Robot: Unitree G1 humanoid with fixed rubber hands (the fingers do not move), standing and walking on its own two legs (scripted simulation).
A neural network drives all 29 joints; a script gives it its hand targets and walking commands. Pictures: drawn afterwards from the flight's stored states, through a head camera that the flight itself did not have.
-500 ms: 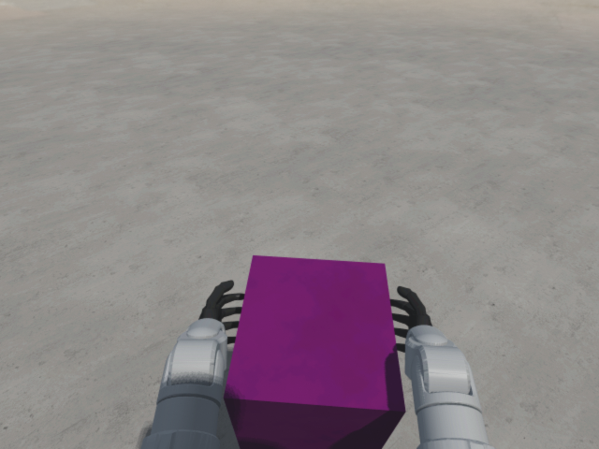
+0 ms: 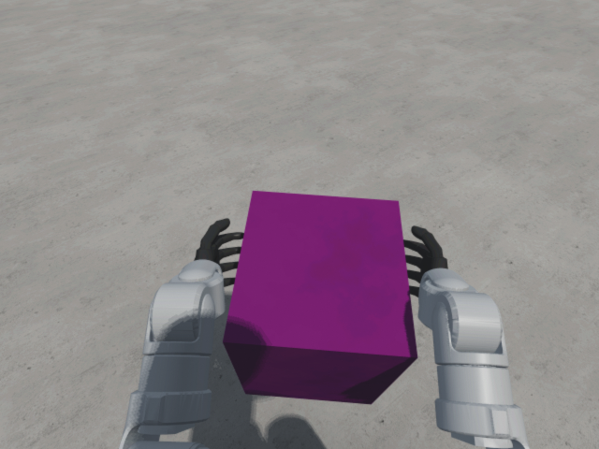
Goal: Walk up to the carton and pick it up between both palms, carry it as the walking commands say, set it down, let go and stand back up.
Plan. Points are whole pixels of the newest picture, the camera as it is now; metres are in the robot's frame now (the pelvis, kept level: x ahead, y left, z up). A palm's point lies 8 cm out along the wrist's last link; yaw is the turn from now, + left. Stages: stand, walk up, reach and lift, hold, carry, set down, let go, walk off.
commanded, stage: carry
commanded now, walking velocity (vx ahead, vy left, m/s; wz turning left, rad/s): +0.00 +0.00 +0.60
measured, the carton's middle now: (316, 305) +0.34 +0.00 +0.01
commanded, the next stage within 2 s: none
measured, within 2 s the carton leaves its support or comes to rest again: neither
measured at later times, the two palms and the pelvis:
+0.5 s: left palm (125, 285) +0.29 +0.22 +0.13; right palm (364, 249) +0.35 -0.06 +0.13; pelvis -0.03 +0.00 +0.01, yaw +9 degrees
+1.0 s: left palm (162, 280) +0.29 +0.17 +0.14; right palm (412, 258) +0.32 -0.11 +0.14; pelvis -0.04 +0.00 +0.01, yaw +7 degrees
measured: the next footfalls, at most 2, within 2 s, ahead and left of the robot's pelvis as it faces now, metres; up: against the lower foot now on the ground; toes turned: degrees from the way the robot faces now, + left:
right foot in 0.46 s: +0.04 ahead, -0.11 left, +0.00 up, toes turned +5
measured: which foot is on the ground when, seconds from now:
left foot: down 0.00-1.00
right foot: down 0.00-0.22, up 0.24-0.44, down 0.46-1.00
